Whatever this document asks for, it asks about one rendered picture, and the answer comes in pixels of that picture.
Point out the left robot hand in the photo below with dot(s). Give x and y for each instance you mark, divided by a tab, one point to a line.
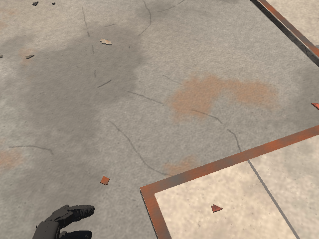
62	217

